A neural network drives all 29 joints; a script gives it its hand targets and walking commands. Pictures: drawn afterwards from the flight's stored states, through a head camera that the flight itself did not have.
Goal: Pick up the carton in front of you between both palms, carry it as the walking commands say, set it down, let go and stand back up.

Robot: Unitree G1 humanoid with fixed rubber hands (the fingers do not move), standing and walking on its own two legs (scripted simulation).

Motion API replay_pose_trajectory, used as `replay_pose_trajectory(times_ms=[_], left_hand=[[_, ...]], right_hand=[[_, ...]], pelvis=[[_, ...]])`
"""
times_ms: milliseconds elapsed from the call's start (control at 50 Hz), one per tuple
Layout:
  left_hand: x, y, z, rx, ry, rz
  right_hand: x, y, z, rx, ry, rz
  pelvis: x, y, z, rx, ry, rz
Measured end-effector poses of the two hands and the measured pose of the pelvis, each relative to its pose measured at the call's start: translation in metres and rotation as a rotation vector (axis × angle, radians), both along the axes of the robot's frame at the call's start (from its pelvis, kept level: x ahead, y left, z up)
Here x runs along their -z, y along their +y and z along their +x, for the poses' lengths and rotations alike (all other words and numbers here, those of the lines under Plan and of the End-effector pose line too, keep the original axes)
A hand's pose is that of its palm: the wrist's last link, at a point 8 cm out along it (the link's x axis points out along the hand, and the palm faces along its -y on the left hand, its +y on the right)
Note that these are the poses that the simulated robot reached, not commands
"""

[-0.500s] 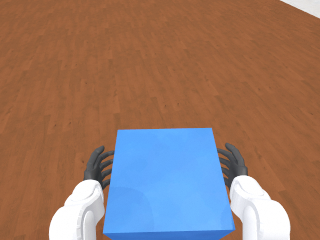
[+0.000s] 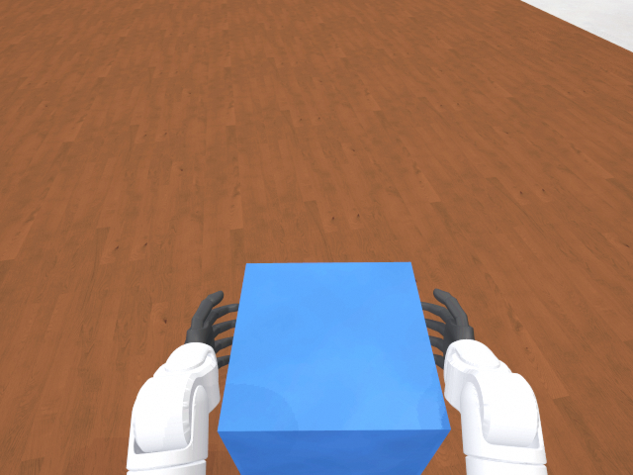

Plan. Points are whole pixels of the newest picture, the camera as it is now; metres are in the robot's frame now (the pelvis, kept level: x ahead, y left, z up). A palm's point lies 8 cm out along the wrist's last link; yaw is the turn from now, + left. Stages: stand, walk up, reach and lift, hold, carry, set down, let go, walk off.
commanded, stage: carry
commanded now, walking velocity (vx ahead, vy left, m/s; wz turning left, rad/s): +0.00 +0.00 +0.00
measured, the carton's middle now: (329, 382) +0.25 +0.00 -0.02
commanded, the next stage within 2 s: hold in 0.70 s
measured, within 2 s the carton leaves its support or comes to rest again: neither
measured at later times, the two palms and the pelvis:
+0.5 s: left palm (204, 357) +0.26 +0.16 +0.03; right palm (443, 355) +0.27 -0.14 +0.03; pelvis -0.03 +0.01 +0.00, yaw +0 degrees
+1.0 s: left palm (194, 370) +0.24 +0.16 +0.05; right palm (449, 380) +0.23 -0.14 +0.04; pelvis -0.05 +0.02 +0.01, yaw -2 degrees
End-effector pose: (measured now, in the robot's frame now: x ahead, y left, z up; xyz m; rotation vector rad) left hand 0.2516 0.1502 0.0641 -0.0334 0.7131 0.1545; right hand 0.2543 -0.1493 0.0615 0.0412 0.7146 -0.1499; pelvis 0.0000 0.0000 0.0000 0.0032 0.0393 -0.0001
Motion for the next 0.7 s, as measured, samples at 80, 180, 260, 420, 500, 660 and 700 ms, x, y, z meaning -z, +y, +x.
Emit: replay_pose_trajectory(times_ms=[80,180,260,420,500,660,700], left_hand=[[0.006,0.0,0.002,0.014,0.001,0.018],[0.017,0.002,0.005,0.031,0.011,0.042],[0.026,0.003,0.007,0.038,0.011,0.055],[0.036,0.006,0.012,0.041,-0.022,0.063],[0.031,0.007,0.012,0.038,-0.052,0.058],[0.025,0.009,0.009,0.035,-0.05,0.053],[0.026,0.009,0.007,0.035,-0.043,0.054]], right_hand=[[0.006,0.0,0.001,-0.006,0.001,-0.015],[0.016,0.001,0.004,-0.02,0.01,-0.039],[0.025,0.003,0.007,-0.032,0.01,-0.055],[0.035,0.006,0.011,-0.038,-0.023,-0.066],[0.03,0.007,0.012,-0.032,-0.053,-0.062],[0.024,0.009,0.009,-0.032,-0.051,-0.061],[0.024,0.009,0.007,-0.034,-0.043,-0.063]], pelvis=[[0.0,0.001,-0.006,0.0,-0.005,0.0],[-0.001,0.002,-0.013,-0.001,-0.01,0.001],[-0.001,0.003,-0.019,-0.002,-0.011,0.001],[-0.002,0.006,-0.028,-0.003,-0.006,0.001],[-0.001,0.007,-0.03,-0.003,-0.004,0.001],[0.0,0.008,-0.031,-0.004,-0.003,0.002],[0.0,0.008,-0.031,-0.004,-0.004,0.002]])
